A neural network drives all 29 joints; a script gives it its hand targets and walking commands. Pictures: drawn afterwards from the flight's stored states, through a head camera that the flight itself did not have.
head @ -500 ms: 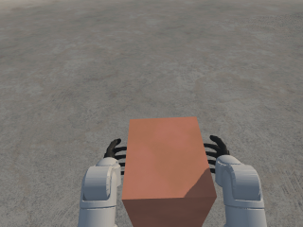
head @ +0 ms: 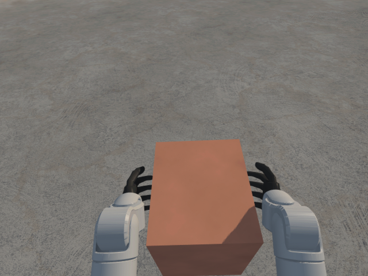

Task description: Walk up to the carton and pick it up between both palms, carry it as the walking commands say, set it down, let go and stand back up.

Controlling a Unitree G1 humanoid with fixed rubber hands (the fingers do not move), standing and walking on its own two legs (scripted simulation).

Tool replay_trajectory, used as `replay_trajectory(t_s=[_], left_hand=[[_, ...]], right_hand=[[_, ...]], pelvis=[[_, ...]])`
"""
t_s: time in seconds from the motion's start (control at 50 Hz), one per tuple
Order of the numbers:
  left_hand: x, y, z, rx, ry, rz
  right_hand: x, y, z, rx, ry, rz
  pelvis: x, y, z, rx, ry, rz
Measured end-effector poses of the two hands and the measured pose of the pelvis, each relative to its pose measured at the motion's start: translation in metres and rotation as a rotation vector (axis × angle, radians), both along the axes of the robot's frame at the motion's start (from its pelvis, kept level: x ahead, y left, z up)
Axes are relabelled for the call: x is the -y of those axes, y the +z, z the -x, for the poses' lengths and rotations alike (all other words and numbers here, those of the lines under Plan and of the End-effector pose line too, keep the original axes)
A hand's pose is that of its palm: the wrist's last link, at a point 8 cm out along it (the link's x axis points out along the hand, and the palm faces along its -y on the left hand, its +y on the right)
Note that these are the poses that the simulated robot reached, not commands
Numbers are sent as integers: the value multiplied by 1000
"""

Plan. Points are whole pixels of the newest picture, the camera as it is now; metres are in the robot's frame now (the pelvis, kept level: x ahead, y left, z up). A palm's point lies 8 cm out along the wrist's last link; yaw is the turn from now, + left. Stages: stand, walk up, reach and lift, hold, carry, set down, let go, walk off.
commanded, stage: carry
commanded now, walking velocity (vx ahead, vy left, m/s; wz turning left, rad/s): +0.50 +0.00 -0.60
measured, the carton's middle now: (199, 210) +0.30 +0.01 +0.00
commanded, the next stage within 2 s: none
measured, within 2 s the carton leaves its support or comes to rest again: neither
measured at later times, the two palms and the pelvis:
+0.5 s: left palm (200, 133) +0.47 +0.01 +0.09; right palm (314, 153) +0.40 -0.25 +0.09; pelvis +0.16 -0.05 +0.00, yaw -16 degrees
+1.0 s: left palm (262, 85) +0.75 -0.21 +0.07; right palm (351, 106) +0.61 -0.44 +0.08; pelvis +0.43 -0.17 -0.02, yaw -32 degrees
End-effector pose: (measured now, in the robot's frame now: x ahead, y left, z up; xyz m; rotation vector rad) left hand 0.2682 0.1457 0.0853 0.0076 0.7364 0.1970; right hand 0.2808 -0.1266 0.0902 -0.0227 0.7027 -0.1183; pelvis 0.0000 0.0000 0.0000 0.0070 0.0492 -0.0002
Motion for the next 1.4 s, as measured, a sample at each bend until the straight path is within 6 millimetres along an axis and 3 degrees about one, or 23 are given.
replay_trajectory(t_s=[0.12, 0.24, 0.36, 0.46, 0.58, 0.66, 0.74, 0.88, 1.0, 1.04, 1.14, 1.24, 1.32, 1.4], left_hand=[[27, 16, -27, -31, -50, -14], [80, 13, -74, -22, -142, -22], [114, 9, -123, -68, -223, -27], [132, 6, -179, -44, -278, -15], [147, -12, -259, -33, -334, 24], [170, -16, -300, -95, -390, 28], [206, -9, -344, -99, -464, 30], [284, -1, -420, -38, -562, 39], [354, -13, -483, -4, -571, 12], [371, -18, -501, -26, -568, -15], [393, -22, -536, -114, -537, -45], [406, -9, -577, -68, -493, -27], [413, -2, -614, -24, -468, -1], [414, -8, -653, 3, -444, 16]], right_hand=[[27, 10, -10, -30, -57, -9], [79, 7, -32, -22, -161, -23], [110, 3, -60, -64, -243, -33], [124, 3, -102, -39, -302, -23], [134, -5, -166, -29, -360, 19], [152, -7, -192, -92, -418, 23], [180, 0, -216, -96, -498, 16], [245, 8, -268, -38, -600, 22], [315, -12, -331, -8, -610, -4], [332, -21, -349, -31, -614, -37], [357, -28, -391, -121, -586, -58], [375, -16, -441, -72, -550, -53], [384, -6, -483, -27, -526, -26], [388, -6, -528, -2, -500, 3]], pelvis=[[11, 8, -22, -18, -75, 8], [37, 2, -53, -20, -122, 6], [46, 10, -93, -37, -187, -12], [47, 7, -141, -47, -248, -2], [44, -8, -215, -47, -356, -7], [49, 4, -255, -49, -431, 8], [61, 14, -295, -57, -482, 30], [106, 11, -368, -56, -549, 42], [174, -16, -434, -24, -549, 38], [189, -15, -450, -27, -547, 42], [219, 2, -486, -25, -508, 11], [241, 9, -521, -18, -477, -10], [256, 5, -556, -10, -442, -12], [268, -10, -596, -2, -421, -9]])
